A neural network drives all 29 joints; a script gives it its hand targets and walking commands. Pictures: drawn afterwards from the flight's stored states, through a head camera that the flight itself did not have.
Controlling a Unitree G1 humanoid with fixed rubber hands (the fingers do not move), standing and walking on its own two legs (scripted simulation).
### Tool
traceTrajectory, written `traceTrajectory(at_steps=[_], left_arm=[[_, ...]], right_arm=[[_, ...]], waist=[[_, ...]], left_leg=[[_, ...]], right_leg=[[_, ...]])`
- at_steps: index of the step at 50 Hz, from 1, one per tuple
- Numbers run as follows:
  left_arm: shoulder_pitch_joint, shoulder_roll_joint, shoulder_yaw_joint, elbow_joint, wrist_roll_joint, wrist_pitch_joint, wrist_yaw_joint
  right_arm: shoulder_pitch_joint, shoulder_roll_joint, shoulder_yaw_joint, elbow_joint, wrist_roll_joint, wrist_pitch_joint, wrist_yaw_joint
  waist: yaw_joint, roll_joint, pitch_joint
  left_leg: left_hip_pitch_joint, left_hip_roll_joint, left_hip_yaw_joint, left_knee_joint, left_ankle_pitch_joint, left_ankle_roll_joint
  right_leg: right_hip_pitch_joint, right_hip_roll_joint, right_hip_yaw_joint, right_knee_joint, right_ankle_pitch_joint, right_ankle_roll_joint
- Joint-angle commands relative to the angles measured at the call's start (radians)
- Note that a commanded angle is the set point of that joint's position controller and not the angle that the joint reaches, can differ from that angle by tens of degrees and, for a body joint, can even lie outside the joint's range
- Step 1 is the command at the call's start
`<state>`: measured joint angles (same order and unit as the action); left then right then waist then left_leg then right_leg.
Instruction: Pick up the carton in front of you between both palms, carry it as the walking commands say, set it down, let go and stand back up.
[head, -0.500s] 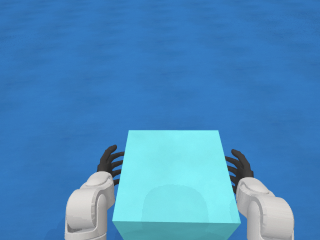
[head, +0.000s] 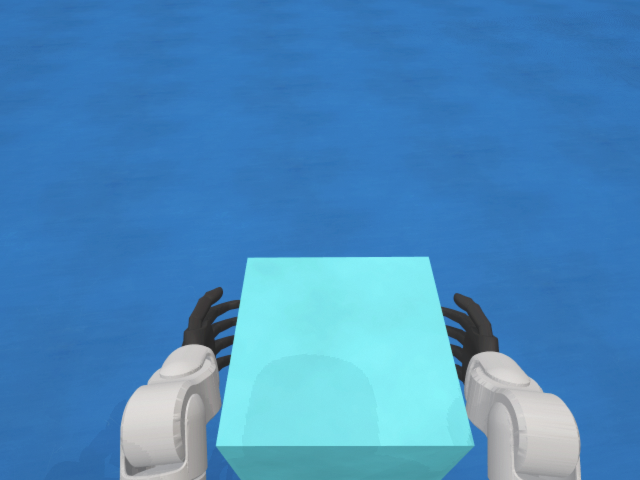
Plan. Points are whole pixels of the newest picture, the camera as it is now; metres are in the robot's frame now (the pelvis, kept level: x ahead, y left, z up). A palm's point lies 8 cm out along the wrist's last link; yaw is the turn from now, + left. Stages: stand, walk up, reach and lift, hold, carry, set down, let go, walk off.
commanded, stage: carry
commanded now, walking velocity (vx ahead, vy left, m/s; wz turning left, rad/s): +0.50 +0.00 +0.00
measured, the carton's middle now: (338, 385) +0.24 +0.00 +0.01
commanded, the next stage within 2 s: none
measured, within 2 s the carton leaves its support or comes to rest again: neither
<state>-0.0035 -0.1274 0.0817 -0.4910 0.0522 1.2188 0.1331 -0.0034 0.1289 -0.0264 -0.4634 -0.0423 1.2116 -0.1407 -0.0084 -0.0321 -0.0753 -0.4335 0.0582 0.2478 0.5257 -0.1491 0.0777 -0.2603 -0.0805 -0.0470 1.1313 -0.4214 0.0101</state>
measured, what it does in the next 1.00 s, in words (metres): walks ahead: right foot, then left foot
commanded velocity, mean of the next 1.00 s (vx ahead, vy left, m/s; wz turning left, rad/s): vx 0.50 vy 0.00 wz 0.00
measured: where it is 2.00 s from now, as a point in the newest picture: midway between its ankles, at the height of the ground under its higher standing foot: (325, 229)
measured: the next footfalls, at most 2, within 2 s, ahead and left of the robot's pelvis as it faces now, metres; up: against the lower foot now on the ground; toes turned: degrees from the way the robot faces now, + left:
right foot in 0.42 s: +0.47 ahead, -0.12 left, +0.00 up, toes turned -10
left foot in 0.92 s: +0.81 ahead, +0.12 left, +0.00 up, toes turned +14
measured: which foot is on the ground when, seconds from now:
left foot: down 0.00-0.44, up 0.46-0.90, down 0.92-1.00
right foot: up 0.00-0.40, down 0.42-0.96, up 0.98-1.00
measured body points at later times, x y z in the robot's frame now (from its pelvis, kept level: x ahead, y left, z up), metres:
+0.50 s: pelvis +0.34 -0.04 +0.00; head +0.33 -0.05 +0.45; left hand +0.58 +0.13 +0.09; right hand +0.60 -0.17 +0.08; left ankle +0.14 +0.08 -0.65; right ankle +0.43 -0.11 -0.73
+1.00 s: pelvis +0.68 +0.02 -0.01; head +0.67 +0.03 +0.44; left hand +0.92 +0.18 +0.07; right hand +0.92 -0.12 +0.07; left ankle +0.77 +0.11 -0.73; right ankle +0.47 -0.11 -0.66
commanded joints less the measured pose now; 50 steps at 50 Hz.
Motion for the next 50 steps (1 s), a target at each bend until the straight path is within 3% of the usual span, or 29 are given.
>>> traceTrajectory(at_steps=[1, 2, 5, 8, 12, 17, 19, 20, 21, 22, 23, 24, 25, 26, 27, 29, 32, 37, 42, 44, 45, 46, 47, 48, 49, 50], left_arm=[[-0.398, -0.894, -0.713, -0.121, -0.3, -0.039, -0.149], [-0.391, -0.919, -0.719, -0.111, -0.293, -0.052, -0.154], [-0.341, -0.935, -0.726, -0.093, -0.266, -0.084, -0.154], [-0.317, -0.907, -0.723, -0.105, -0.247, -0.095, -0.144], [-0.318, -0.837, -0.715, -0.153, -0.255, -0.082, -0.127], [-0.321, -0.717, -0.682, -0.175, -0.272, -0.035, -0.104], [-0.308, -0.677, -0.658, -0.165, -0.274, -0.019, -0.097], [-0.291, -0.66, -0.643, -0.154, -0.267, -0.013, -0.092], [-0.279, -0.649, -0.629, -0.143, -0.265, -0.008, -0.089], [-0.298, -0.633, -0.617, -0.132, -0.267, -0.007, -0.087], [-0.272, -0.661, -0.621, -0.119, -0.281, -0.009, -0.089], [-0.297, -0.7, -0.629, -0.151, -0.292, -0.011, -0.099], [-0.319, -0.754, -0.642, -0.155, -0.301, -0.017, -0.111], [-0.348, -0.803, -0.656, -0.162, -0.304, -0.026, -0.123], [-0.373, -0.837, -0.668, -0.168, -0.308, -0.035, -0.134], [-0.382, -0.873, -0.687, -0.176, -0.318, -0.05, -0.151], [-0.365, -0.852, -0.695, -0.184, -0.323, -0.059, -0.163], [-0.319, -0.755, -0.668, -0.183, -0.305, -0.043, -0.146], [-0.289, -0.675, -0.63, -0.149, -0.266, -0.015, -0.114], [-0.295, -0.669, -0.63, -0.146, -0.261, -0.009, -0.107], [-0.301, -0.67, -0.634, -0.149, -0.263, -0.007, -0.105], [-0.308, -0.673, -0.642, -0.155, -0.263, -0.005, -0.104], [-0.317, -0.671, -0.647, -0.155, -0.264, -0.004, -0.103], [-0.313, -0.681, -0.662, -0.181, -0.268, -0.003, -0.104], [-0.333, -0.707, -0.682, -0.182, -0.28, -0.007, -0.112], [-0.341, -0.768, -0.698, -0.162, -0.289, -0.018, -0.123]], right_arm=[[-0.389, 0.89, 0.619, -0.164, 0.278, -0.051, 0.144], [-0.398, 0.909, 0.629, -0.164, 0.28, -0.063, 0.153], [-0.368, 0.91, 0.645, -0.157, 0.285, -0.085, 0.172], [-0.345, 0.87, 0.653, -0.165, 0.288, -0.091, 0.179], [-0.324, 0.79, 0.641, -0.192, 0.283, -0.08, 0.163], [-0.31, 0.687, 0.605, -0.202, 0.261, -0.038, 0.118], [-0.321, 0.659, 0.597, -0.209, 0.256, -0.02, 0.102], [-0.323, 0.644, 0.595, -0.213, 0.253, -0.012, 0.095], [-0.329, 0.626, 0.593, -0.215, 0.252, -0.004, 0.087], [-0.329, 0.627, 0.606, -0.241, 0.257, 0.005, 0.083], [-0.341, 0.627, 0.613, -0.252, 0.266, 0.011, 0.087], [-0.356, 0.682, 0.633, -0.234, 0.277, 0.006, 0.093], [-0.375, 0.737, 0.639, -0.236, 0.285, -0.001, 0.105], [-0.394, 0.791, 0.648, -0.225, 0.289, -0.01, 0.116], [-0.4, 0.834, 0.655, -0.219, 0.288, -0.02, 0.124], [-0.395, 0.877, 0.669, -0.213, 0.277, -0.04, 0.131], [-0.371, 0.875, 0.67, -0.216, 0.254, -0.056, 0.123], [-0.348, 0.797, 0.657, -0.23, 0.251, -0.036, 0.102], [-0.343, 0.711, 0.633, -0.214, 0.255, -0.001, 0.094], [-0.343, 0.699, 0.623, -0.204, 0.261, 0.005, 0.095], [-0.337, 0.698, 0.617, -0.195, 0.262, 0.005, 0.096], [-0.319, 0.696, 0.607, -0.177, 0.261, 0.003, 0.097], [-0.305, 0.696, 0.597, -0.17, 0.254, 0.002, 0.099], [-0.314, 0.689, 0.586, -0.152, 0.255, -0.008, 0.105], [-0.296, 0.739, 0.598, -0.148, 0.268, -0.016, 0.113], [-0.318, 0.778, 0.607, -0.174, 0.279, -0.025, 0.124]], waist=[[-0.003, 0.099, -0.305], [0.001, 0.121, -0.3], [-0.001, 0.158, -0.258], [-0.004, 0.165, -0.193], [-0.009, 0.16, -0.121], [-0.01, 0.188, -0.047], [0.003, 0.19, -0.089], [0.018, 0.151, -0.139], [0.034, 0.078, -0.218], [0.042, -0.176, -0.326], [0.033, -0.313, -0.319], [0.031, -0.225, -0.302], [0.03, -0.135, -0.31], [0.025, -0.044, -0.287], [0.02, -0.032, -0.278], [0.021, -0.075, -0.274], [0.019, -0.095, -0.226], [0.023, -0.091, -0.135], [0.025, -0.126, -0.04], [0.021, -0.138, -0.05], [0.011, -0.13, -0.094], [-0.006, -0.081, -0.155], [-0.029, 0.015, -0.224], [-0.023, 0.305, -0.336], [-0.014, 0.355, -0.304], [-0.012, 0.273, -0.296]], left_leg=[[0.501, 0.299, -0.408, -0.281, 0.166, 0.051], [0.459, 0.277, -0.355, -0.31, 0.1, 0.029], [0.428, 0.249, -0.268, -0.378, 0.003, 0.035], [0.449, 0.229, -0.216, -0.414, 0.022, 0.044], [0.473, 0.199, -0.151, -0.401, 0.135, 0.041], [0.514, 0.205, -0.108, -0.357, 0.26, 0.018], [0.513, 0.185, -0.056, -0.214, 0.438, -0.01], [0.455, 0.145, -0.008, -0.049, 0.497, -0.038], [0.307, 0.111, -0.011, 0.16, 0.362, -0.062], [-0.004, 0.01, -0.035, 0.494, 0.106, -0.119], [-0.189, -0.083, -0.122, 0.684, -0.316, -0.123], [-0.234, -0.01, -0.223, 0.791, -0.314, -0.085], [-0.234, 0.03, -0.243, 0.797, -0.277, -0.063], [-0.215, 0.073, -0.255, 0.734, -0.208, -0.053], [-0.179, 0.096, -0.257, 0.654, -0.154, -0.055], [-0.144, 0.084, -0.213, 0.57, -0.092, -0.066], [-0.189, 0.081, -0.168, 0.417, -0.024, -0.092], [-0.238, 0.062, -0.103, 0.156, 0.086, -0.107], [-0.17, 0.027, -0.048, -0.014, 0.143, -0.077], [-0.07, 0.011, -0.025, -0.043, 0.123, -0.058], [0.055, -0.024, 0.014, -0.062, 0.091, -0.054], [0.246, -0.072, 0.049, -0.092, 0.037, -0.052], [0.457, 0.032, -0.092, -0.107, -0.057, -0.047], [0.701, 0.334, -0.597, -0.218, -0.257, 0.103], [0.692, 0.381, -0.776, -0.343, -0.068, 0.136], [0.659, 0.362, -0.63, -0.302, 0.083, 0.121]], right_leg=[[-0.348, -0.063, 0.058, 0.097, 0.115, -0.027], [-0.32, -0.063, 0.038, 0.048, 0.154, -0.027], [-0.336, -0.056, -0.011, -0.102, 0.22, -0.009], [-0.394, -0.055, -0.055, -0.28, 0.295, 0.013], [-0.389, -0.034, -0.107, -0.479, 0.383, 0.013], [-0.313, -0.013, -0.147, -0.624, 0.408, -0.021], [-0.152, 0.037, -0.201, -0.664, 0.355, -0.036], [0.026, 0.085, -0.241, -0.7, 0.312, -0.038], [0.256, 0.019, -0.147, -0.69, 0.243, -0.04], [0.515, -0.285, 0.331, -0.788, 0.074, -0.169], [0.549, -0.366, 0.591, -0.938, 0.208, -0.235], [0.512, -0.35, 0.462, -0.899, 0.357, -0.224], [0.454, -0.32, 0.366, -0.868, 0.444, -0.2], [0.376, -0.293, 0.271, -0.871, 0.469, -0.163], [0.316, -0.271, 0.201, -0.903, 0.412, -0.13], [0.27, -0.239, 0.111, -0.948, 0.331, -0.11], [0.275, -0.223, 0.048, -1.005, 0.289, -0.13], [0.34, -0.184, -0.041, -1.007, 0.428, -0.134], [0.363, -0.176, -0.1, -0.982, 0.567, -0.109], [0.373, -0.178, -0.132, -0.902, 0.698, -0.088], [0.358, -0.162, -0.167, -0.792, 0.792, -0.07], [0.296, -0.116, -0.209, -0.605, 0.828, -0.047], [0.139, -0.089, -0.197, -0.38, 0.63, -0.023], [-0.186, 0.028, -0.152, -0.042, 0.331, 0.032], [-0.341, 0.092, -0.038, 0.126, -0.038, 0.025], [-0.369, 0.019, 0.041, 0.206, -0.021, -0.003]])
